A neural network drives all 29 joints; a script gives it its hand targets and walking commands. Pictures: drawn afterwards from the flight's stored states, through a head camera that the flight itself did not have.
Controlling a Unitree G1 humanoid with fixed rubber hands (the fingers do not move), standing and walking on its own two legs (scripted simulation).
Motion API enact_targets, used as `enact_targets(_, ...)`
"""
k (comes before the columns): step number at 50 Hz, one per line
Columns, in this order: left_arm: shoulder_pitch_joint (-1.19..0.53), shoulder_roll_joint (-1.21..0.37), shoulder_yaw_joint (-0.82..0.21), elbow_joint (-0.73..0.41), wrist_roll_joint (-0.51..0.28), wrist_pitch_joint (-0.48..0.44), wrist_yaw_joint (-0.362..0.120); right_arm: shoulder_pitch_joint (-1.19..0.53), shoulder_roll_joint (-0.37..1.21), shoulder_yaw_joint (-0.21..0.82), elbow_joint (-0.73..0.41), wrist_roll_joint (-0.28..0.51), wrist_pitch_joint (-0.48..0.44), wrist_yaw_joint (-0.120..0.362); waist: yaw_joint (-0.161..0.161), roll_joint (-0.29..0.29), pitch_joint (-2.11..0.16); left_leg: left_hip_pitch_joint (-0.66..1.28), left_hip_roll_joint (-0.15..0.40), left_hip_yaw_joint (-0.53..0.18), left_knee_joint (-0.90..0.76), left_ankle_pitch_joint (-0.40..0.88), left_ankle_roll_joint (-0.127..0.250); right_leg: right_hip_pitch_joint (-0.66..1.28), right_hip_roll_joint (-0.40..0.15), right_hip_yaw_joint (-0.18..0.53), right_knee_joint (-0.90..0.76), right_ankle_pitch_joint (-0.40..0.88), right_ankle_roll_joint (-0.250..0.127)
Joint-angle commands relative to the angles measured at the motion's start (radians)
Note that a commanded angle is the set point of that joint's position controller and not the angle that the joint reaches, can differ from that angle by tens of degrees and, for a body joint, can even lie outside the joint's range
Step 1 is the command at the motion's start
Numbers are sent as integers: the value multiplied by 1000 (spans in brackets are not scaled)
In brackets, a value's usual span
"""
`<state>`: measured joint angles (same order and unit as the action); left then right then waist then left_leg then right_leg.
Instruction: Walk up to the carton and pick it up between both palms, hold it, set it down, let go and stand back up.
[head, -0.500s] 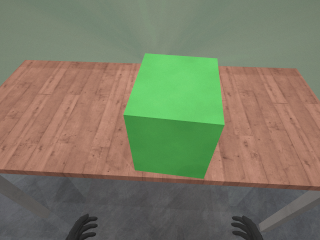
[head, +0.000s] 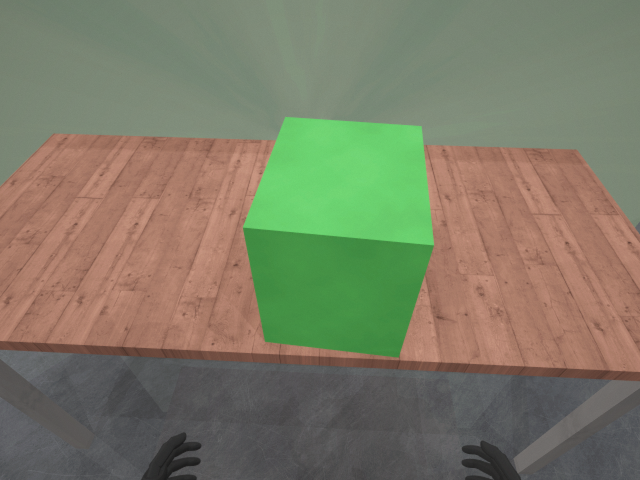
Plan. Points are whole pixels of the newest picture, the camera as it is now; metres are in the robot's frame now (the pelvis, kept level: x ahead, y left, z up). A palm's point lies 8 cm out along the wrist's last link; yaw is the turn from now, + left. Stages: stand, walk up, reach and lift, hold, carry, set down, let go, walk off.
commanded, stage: set down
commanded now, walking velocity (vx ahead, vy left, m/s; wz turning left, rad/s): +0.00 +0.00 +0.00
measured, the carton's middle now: (341, 236) +0.48 +0.00 +0.05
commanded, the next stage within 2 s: let go in 0.08 s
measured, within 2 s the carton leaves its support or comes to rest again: neither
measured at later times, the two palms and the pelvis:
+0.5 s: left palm out of the picture +0.15 +0.22 -0.08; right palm out of the picture +0.14 -0.22 -0.09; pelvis -0.01 +0.00 +0.00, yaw +0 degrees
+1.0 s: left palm out of the picture +0.01 +0.24 -0.14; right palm out of the picture +0.01 -0.21 -0.15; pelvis +0.02 +0.01 -0.01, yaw +2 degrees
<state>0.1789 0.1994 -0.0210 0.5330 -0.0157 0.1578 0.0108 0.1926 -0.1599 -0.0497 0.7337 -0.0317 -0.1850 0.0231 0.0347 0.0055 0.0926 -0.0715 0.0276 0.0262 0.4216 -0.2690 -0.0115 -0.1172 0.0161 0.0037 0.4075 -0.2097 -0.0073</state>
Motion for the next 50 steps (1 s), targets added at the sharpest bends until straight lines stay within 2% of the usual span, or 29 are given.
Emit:
enact_targets(1, -105, 130, 43, -170, -1, -39, 12, -76, -123, -38, -142, 2, -45, -3, -2, 6, -133, -68, -26, 55, -73, 199, -17, 57, 0, -26, -59, 157, -14)
enact_targets(16, -111, 129, 38, -172, -10, -41, 27, -79, -123, -33, -141, -4, -51, 5, -12, -5, -149, -98, -27, 57, -65, 130, -7, 21, -11, -17, -48, 103, -7)
enact_targets(29, -91, 120, 45, -171, 2, -50, 27, -73, -127, -25, -130, -1, -66, 4, -16, -7, -158, -67, -27, 58, -55, 171, -15, 22, -10, -13, -42, 158, -3)
enact_targets(30, 71, 114, 76, -23, 87, -132, 12, 35, -135, -14, -9, -4, 72, 0, 14, 43, -176, -144, 83, -82, -12, 284, 23, -31, -83, 50, 25, 187, -13)
enact_targets(32, 76, 122, 71, 11, 78, -187, -9, 75, -158, -41, -28, 8, 158, -2, -14, 17, -205, -159, 73, -68, 43, 219, 32, -28, -100, 68, 38, 256, -17)
enact_targets(33, 65, 107, 66, 23, 67, -199, -15, 86, -152, -39, -23, 8, 168, -1, -23, -8, -212, -165, 65, -67, 56, 183, 33, -42, -102, 68, 43, 276, -23)
enact_targets(36, 75, 88, 60, 75, 53, -208, -10, 97, -138, -31, 10, 1, 168, -1, -22, -35, -182, -189, 55, -85, 66, 100, 43, -99, -108, 78, 29, 237, -39)
enact_targets(41, 123, 91, 69, 180, 48, -216, 3, 149, -132, -27, 97, 4, 159, -12, -27, 0, -140, -208, 59, -110, 38, 128, 59, -107, -109, 78, 27, 200, -47)
enact_targets(50, 226, 39, 66, 405, 38, -206, 17, 241, -81, -5, 262, 14, 156, -39, -28, 12, -57, -193, 60, -129, -48, 177, 68, -85, -105, 63, -9, 150, -32)
